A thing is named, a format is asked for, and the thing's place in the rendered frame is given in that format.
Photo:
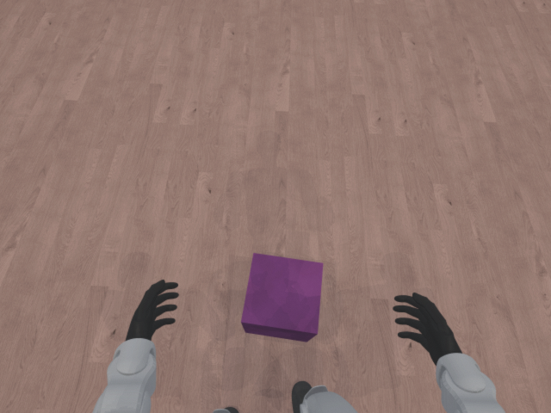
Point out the left robot hand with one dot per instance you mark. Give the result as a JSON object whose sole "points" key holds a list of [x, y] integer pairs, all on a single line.
{"points": [[143, 324]]}

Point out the robot left forearm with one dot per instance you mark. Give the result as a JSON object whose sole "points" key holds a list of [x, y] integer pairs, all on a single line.
{"points": [[131, 379]]}

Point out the carton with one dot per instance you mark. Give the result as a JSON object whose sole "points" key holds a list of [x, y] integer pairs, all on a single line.
{"points": [[283, 298]]}

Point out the right robot foot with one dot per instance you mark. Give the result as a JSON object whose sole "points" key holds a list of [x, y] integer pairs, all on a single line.
{"points": [[299, 391]]}

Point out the robot right forearm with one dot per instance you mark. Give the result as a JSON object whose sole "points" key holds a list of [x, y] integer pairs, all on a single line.
{"points": [[465, 389]]}

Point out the right robot shin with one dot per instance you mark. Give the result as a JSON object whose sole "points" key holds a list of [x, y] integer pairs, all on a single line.
{"points": [[316, 389]]}

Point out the right robot hand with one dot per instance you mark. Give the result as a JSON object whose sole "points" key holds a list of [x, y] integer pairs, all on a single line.
{"points": [[437, 337]]}

